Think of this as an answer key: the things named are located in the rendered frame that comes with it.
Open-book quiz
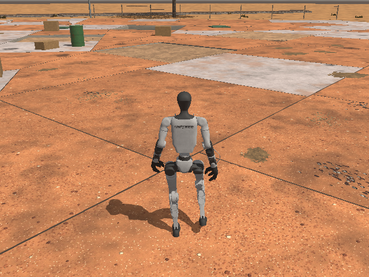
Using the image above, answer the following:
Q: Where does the humanoid robot head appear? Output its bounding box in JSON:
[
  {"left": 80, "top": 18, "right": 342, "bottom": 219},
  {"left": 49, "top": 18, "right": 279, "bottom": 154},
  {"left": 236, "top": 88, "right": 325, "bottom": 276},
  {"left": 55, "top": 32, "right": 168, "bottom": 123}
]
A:
[{"left": 174, "top": 91, "right": 194, "bottom": 119}]

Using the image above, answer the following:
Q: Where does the robot torso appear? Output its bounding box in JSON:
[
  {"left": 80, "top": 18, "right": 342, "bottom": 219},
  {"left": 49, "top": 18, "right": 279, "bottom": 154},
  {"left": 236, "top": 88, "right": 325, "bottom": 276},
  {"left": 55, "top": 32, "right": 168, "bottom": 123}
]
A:
[{"left": 171, "top": 114, "right": 198, "bottom": 173}]

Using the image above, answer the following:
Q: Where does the left robot forearm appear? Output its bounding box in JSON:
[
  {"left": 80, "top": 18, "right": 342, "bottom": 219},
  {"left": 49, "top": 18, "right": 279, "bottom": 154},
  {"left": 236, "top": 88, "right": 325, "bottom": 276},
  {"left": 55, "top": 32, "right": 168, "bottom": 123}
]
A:
[{"left": 152, "top": 139, "right": 163, "bottom": 163}]

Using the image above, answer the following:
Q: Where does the robot left hand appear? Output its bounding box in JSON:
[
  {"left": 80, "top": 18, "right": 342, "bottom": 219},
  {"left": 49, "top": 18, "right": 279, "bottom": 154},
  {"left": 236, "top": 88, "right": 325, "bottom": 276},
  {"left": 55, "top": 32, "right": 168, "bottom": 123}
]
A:
[{"left": 151, "top": 160, "right": 164, "bottom": 173}]

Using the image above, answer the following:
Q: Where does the robot right upper arm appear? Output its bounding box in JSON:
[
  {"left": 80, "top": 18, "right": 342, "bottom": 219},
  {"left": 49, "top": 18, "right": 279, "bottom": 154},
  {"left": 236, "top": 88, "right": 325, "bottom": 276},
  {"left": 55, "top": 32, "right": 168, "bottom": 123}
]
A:
[{"left": 196, "top": 117, "right": 211, "bottom": 149}]

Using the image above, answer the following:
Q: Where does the robot left upper arm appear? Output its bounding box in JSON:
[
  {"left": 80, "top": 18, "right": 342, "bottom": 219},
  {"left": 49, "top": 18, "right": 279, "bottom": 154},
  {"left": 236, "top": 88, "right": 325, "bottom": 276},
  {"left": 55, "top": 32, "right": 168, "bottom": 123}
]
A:
[{"left": 157, "top": 117, "right": 172, "bottom": 148}]

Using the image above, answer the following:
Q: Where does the robot right hand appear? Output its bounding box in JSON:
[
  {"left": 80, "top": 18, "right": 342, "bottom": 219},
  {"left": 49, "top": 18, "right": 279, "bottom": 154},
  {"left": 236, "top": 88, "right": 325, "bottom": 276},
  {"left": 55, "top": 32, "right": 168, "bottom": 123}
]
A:
[{"left": 205, "top": 166, "right": 218, "bottom": 181}]

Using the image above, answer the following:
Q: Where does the right robot forearm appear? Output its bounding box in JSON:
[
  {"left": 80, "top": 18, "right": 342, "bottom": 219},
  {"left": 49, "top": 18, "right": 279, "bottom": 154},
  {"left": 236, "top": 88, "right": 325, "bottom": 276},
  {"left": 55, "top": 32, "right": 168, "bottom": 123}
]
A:
[{"left": 205, "top": 141, "right": 217, "bottom": 168}]

